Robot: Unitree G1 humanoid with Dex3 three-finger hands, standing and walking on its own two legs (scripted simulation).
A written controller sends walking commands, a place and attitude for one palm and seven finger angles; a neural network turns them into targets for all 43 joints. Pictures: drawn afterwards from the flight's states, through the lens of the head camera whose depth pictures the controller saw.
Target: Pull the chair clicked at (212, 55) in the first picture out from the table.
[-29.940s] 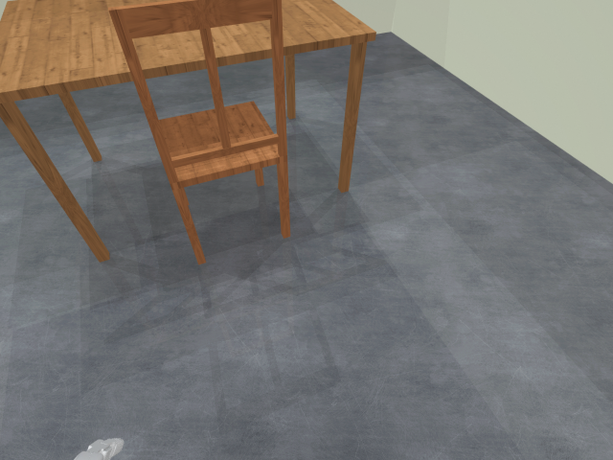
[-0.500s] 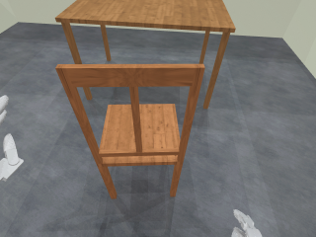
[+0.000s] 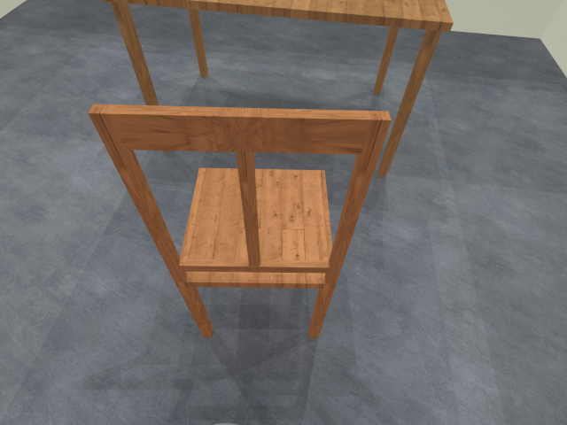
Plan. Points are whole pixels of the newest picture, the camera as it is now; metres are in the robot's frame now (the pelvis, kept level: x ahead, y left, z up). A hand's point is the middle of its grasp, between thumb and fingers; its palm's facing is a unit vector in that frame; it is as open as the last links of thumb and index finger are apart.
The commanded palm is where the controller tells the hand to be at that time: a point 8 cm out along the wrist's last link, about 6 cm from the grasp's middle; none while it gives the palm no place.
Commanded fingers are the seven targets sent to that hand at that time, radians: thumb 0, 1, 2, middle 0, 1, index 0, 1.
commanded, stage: let the arm hang, fingers relaxed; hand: left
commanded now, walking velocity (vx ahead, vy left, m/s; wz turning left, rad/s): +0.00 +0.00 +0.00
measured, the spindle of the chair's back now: (250, 218) +0.48 +0.10 -0.06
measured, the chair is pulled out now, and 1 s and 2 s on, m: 0.70 0.70 0.70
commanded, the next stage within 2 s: look to check the result in 0.58 s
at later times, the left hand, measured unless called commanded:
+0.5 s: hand out of the picture +0.01 +0.15 -0.17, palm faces +0.01 -0.98 -0.19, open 7.3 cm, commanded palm none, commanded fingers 0.00 0.90 0.90 -0.20 -0.30 -0.20 -0.30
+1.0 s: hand out of the picture +0.00 +0.14 -0.17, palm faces +0.02 -0.99 -0.17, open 7.4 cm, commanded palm none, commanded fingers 0.00 0.90 0.90 -0.20 -0.30 -0.20 -0.30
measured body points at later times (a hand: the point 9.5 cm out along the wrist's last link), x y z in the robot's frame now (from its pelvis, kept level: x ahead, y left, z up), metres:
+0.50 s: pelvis +0.00 -0.02 +0.00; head +0.02 -0.02 +0.45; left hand +0.01 +0.20 -0.16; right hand +0.00 -0.24 -0.16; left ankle +0.05 +0.12 -0.74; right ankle -0.04 -0.12 -0.74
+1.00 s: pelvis +0.01 -0.02 +0.00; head +0.03 -0.02 +0.45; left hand +0.00 +0.19 -0.16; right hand -0.01 -0.23 -0.16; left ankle +0.05 +0.12 -0.74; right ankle -0.04 -0.12 -0.74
